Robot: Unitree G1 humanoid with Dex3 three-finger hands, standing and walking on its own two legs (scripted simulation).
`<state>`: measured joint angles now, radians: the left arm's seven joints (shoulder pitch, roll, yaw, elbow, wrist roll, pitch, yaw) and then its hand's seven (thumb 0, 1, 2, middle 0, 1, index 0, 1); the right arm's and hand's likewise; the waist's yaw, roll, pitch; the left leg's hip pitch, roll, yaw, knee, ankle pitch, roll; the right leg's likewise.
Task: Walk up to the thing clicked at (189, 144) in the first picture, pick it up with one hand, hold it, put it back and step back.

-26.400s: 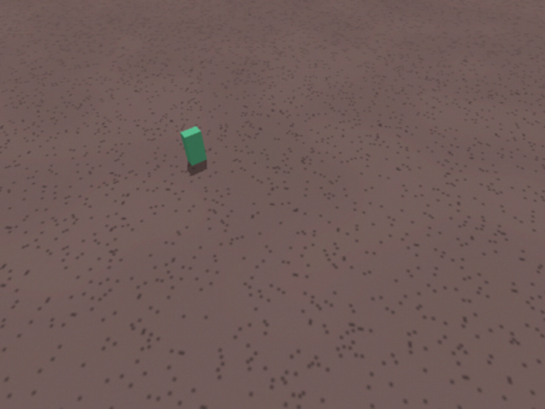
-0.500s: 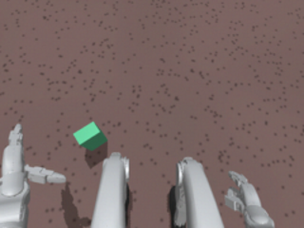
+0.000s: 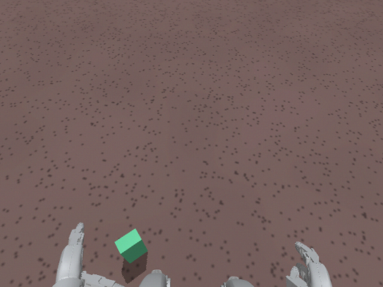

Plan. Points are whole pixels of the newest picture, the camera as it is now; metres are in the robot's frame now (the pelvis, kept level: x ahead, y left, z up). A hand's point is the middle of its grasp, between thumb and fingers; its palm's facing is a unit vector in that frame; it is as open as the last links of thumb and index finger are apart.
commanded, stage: home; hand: left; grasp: from the side
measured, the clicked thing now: (132, 246) +0.35 +0.26 -0.60
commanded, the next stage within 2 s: stand in 1.86 s
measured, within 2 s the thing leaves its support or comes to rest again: neither
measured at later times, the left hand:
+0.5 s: hand (105, 277) +0.16 +0.18 -0.03, palm faces +0.11 -0.95 -0.29, open 17.4 cm
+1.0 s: hand (108, 279) +0.16 +0.17 -0.03, palm faces +0.10 -0.95 -0.28, open 17.5 cm
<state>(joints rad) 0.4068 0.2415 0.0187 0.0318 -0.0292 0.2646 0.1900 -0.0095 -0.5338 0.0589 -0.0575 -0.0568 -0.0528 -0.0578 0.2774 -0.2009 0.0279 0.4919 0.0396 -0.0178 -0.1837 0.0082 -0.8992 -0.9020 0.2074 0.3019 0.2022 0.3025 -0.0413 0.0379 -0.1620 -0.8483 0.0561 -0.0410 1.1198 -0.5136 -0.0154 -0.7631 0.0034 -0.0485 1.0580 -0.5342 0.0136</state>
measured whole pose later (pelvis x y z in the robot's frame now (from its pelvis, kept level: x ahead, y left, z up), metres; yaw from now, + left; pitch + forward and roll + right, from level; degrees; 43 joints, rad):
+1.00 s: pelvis -0.01 -0.01 +0.03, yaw +1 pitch +7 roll -2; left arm 0.47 0.21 -0.02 0.00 -0.02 0.26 0.13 -0.01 -0.54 0.05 -0.05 -0.06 -0.05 -0.06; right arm 0.28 -0.20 0.03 0.51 0.02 -0.12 -0.19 0.01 -0.90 -0.90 0.21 0.30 0.20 0.30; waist -0.02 0.04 -0.09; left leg -0.65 0.05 -0.03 0.96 -0.44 -0.03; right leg -0.57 0.00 -0.05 0.92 -0.47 0.00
